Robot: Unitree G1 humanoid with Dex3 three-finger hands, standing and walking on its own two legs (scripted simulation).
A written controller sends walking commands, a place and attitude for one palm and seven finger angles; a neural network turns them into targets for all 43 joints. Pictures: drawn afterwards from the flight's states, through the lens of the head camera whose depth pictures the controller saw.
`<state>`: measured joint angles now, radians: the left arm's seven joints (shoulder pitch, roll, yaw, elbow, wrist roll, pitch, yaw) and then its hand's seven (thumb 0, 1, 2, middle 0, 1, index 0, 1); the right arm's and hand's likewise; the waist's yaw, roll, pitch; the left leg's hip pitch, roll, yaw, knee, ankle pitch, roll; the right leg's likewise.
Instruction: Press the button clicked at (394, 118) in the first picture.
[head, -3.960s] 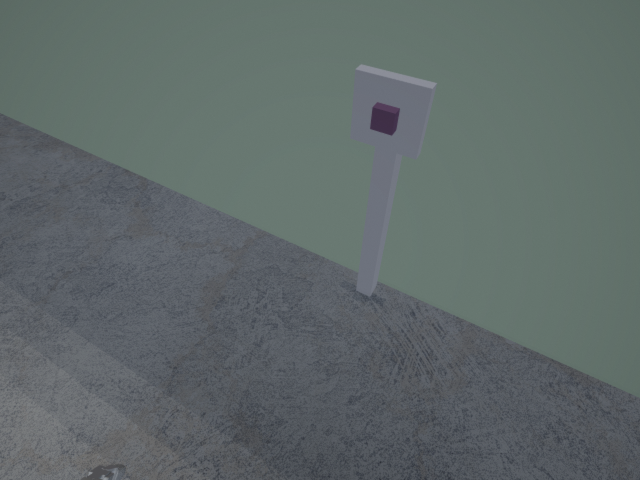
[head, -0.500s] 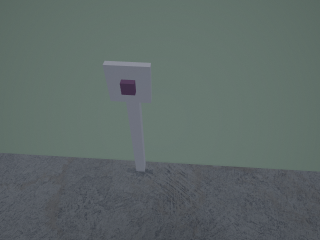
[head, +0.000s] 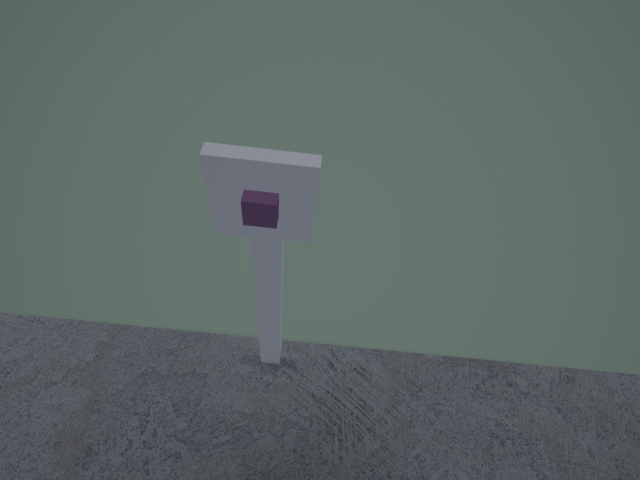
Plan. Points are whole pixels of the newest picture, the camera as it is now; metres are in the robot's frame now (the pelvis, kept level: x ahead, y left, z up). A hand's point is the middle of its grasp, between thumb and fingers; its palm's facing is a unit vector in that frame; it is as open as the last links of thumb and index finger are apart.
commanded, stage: come to a stop and stand still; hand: left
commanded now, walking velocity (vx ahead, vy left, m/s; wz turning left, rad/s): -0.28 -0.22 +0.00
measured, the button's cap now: (261, 207) +0.50 +0.14 +0.00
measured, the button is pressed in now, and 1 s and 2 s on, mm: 0 0 0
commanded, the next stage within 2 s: look again from close up in 0.86 s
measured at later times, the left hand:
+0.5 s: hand out of the picture +0.01 +0.13 -0.16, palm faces +0.01 -0.97 -0.25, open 7.3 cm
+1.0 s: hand out of the picture -0.11 +0.08 -0.17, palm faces +0.05 -0.98 -0.18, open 7.3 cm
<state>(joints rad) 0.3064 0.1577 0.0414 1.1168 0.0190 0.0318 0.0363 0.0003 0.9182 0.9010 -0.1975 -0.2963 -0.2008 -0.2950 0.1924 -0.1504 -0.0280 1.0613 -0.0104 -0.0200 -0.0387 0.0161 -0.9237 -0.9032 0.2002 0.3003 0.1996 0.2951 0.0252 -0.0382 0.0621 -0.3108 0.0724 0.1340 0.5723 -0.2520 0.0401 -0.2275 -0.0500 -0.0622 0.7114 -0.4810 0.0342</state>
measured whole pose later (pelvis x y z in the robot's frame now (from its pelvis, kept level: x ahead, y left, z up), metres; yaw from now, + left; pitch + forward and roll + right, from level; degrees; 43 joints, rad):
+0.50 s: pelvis -0.05 -0.05 +0.00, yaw +0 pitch -1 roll +0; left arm 0.22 0.15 0.04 1.00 0.04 0.03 0.03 0.00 0.91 0.90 -0.20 -0.30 -0.20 -0.29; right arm 0.25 -0.20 -0.07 1.04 -0.02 0.07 -0.01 0.01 -0.91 -0.90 0.20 0.30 0.20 0.30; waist -0.02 0.06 0.01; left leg -0.42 0.06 0.04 0.81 -0.39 -0.01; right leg -0.23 -0.03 -0.04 0.52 -0.27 0.01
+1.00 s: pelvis -0.07 -0.07 +0.01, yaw +0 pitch -1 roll +0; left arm 0.35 0.10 0.00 1.17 0.02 -0.01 0.04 0.00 0.91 0.90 -0.20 -0.30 -0.20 -0.30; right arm 0.29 -0.13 -0.01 1.13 -0.01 0.01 -0.02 0.02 -0.91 -0.90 0.20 0.30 0.20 0.30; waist 0.01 0.03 0.02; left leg -0.21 0.05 0.04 0.45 -0.22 -0.02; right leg -0.21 0.00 -0.06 0.42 -0.19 -0.01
